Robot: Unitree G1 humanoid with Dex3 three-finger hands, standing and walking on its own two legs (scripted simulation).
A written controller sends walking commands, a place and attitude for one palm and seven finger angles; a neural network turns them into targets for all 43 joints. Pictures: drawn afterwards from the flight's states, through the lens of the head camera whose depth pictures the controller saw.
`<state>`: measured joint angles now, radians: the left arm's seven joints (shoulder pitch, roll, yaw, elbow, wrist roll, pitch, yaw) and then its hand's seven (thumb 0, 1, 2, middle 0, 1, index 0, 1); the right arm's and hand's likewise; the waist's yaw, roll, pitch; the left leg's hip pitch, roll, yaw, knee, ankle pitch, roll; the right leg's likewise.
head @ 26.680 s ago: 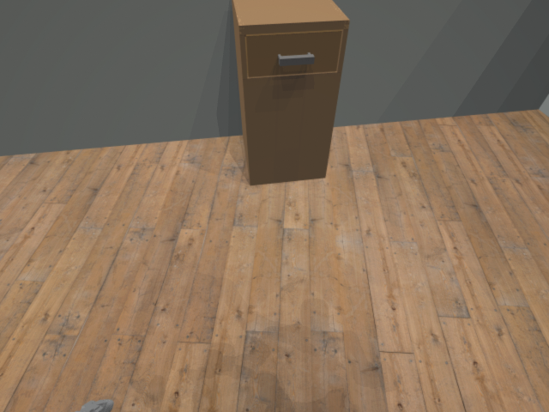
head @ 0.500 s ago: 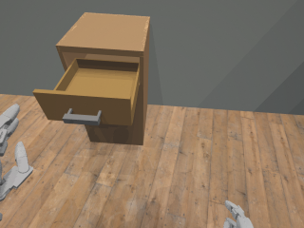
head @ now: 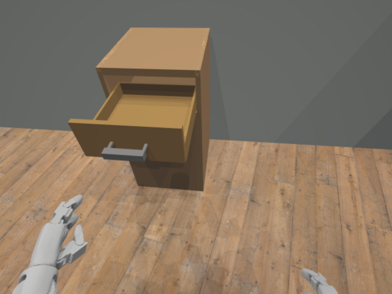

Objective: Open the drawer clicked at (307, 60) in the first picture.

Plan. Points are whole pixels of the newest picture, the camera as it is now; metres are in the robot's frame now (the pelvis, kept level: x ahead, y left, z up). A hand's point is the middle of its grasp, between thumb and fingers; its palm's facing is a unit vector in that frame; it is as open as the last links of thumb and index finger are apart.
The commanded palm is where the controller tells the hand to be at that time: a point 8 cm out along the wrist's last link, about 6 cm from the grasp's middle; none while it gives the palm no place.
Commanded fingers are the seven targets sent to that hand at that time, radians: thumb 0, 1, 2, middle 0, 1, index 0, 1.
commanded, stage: let the arm hang, fingers relaxed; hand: left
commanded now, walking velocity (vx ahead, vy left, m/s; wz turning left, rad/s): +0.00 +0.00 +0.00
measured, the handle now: (126, 149) +0.56 +0.27 -0.07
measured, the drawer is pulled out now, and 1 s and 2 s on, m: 0.30 0.30 0.30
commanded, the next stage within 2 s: look to check the result in 0.98 s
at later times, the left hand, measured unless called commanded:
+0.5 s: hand out of the picture -0.05 +0.19 -0.15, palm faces +0.01 -0.97 -0.24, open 7.3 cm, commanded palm none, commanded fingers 0.00 0.90 0.90 -0.20 -0.30 -0.20 -0.30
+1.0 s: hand out of the picture +0.04 +0.17 -0.16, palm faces +0.00 -0.98 -0.21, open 7.3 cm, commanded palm none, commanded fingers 0.00 0.90 0.90 -0.20 -0.30 -0.20 -0.30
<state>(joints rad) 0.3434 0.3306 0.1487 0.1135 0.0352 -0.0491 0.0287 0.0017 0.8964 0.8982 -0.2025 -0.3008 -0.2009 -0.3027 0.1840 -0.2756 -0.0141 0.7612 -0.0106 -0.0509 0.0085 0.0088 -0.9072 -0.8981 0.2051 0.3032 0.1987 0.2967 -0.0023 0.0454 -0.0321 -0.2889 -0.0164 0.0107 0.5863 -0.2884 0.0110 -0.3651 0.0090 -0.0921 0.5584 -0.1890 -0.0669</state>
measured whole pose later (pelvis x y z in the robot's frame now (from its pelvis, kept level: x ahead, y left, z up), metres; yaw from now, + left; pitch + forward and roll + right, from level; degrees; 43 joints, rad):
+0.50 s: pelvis +0.00 +0.00 +0.01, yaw -2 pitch -2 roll +0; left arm 0.36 0.17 0.02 1.15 0.01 0.02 0.03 0.00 0.92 0.90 -0.20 -0.30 -0.20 -0.30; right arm 0.42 -0.12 0.01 1.11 -0.01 0.03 -0.03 0.01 -0.91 -0.90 0.20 0.30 0.20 0.30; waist 0.00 0.02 0.07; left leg -0.17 0.00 0.04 0.42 -0.22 0.01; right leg -0.25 0.03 -0.06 0.38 -0.10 -0.06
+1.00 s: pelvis +0.02 +0.00 +0.01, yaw -2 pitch -2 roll +0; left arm 0.26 0.14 0.02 1.12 0.01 0.00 0.03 0.01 0.92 0.90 -0.20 -0.30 -0.20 -0.30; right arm 0.36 -0.11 -0.01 1.11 -0.01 0.01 -0.03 0.00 -0.91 -0.90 0.20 0.30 0.20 0.30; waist -0.01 0.02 0.04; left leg -0.14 0.01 0.04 0.41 -0.24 0.00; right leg -0.23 0.05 -0.06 0.38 -0.13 -0.07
